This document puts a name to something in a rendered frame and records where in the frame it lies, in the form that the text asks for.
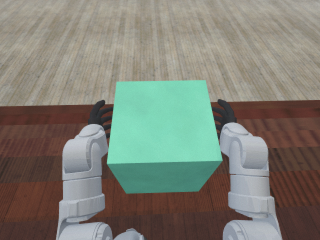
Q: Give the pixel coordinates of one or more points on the robot right upper arm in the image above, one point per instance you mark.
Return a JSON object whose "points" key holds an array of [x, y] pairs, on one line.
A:
{"points": [[250, 230]]}

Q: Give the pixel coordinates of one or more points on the robot right forearm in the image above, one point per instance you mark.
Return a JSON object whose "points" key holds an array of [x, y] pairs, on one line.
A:
{"points": [[249, 183]]}

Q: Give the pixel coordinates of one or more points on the robot right hand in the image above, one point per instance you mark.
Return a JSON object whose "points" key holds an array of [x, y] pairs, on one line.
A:
{"points": [[227, 115]]}

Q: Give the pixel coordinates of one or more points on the robot left upper arm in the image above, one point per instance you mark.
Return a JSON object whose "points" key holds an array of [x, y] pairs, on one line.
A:
{"points": [[87, 231]]}

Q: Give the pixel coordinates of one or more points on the robot left hand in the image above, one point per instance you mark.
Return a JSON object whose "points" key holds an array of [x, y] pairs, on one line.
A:
{"points": [[96, 114]]}

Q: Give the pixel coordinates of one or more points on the carton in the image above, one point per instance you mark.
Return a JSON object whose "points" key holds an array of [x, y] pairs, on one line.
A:
{"points": [[163, 137]]}

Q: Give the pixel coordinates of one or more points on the robot left forearm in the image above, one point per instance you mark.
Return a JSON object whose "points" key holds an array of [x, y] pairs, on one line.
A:
{"points": [[81, 175]]}

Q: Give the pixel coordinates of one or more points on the left robot shin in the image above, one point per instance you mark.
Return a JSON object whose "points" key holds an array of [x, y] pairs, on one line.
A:
{"points": [[132, 229]]}

